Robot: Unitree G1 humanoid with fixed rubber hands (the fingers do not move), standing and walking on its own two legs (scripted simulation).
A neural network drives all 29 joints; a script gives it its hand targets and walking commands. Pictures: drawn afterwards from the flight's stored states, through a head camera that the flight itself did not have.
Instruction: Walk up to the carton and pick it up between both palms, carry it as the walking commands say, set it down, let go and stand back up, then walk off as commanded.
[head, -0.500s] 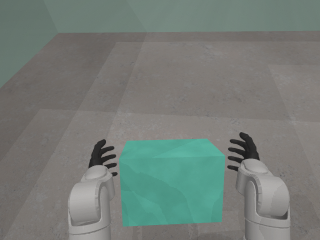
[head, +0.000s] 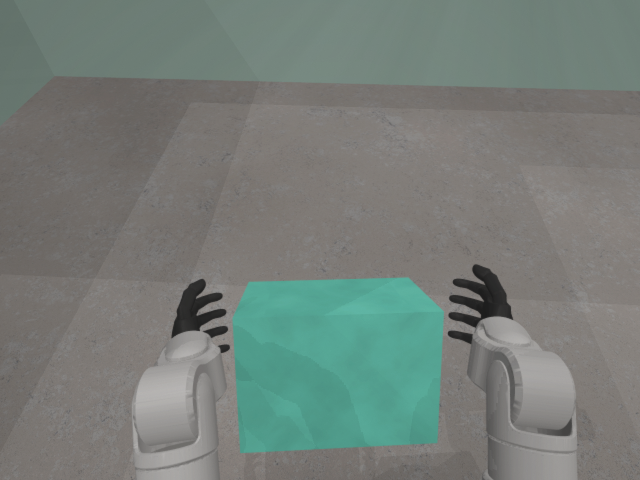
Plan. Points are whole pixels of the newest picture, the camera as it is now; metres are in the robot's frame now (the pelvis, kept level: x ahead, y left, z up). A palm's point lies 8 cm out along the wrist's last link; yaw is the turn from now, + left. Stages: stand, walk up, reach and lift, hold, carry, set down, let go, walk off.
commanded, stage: carry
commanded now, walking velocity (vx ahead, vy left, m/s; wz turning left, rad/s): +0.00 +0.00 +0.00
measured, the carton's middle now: (334, 354) +0.33 +0.00 -0.07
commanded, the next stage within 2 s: none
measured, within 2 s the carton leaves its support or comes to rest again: neither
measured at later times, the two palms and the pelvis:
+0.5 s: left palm (241, 197) +0.50 +0.13 +0.09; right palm (460, 176) +0.53 -0.20 +0.10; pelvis +0.24 -0.05 -0.01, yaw +4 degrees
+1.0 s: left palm (253, 174) +0.56 +0.12 +0.08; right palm (456, 163) +0.58 -0.21 +0.08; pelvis +0.28 -0.06 -0.01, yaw +4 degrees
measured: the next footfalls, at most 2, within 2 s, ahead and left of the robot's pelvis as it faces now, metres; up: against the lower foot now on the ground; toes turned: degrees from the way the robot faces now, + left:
right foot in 0.12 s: +0.27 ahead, -0.12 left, +0.00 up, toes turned +1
left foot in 0.42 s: +0.35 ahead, +0.07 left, +0.00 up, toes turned -10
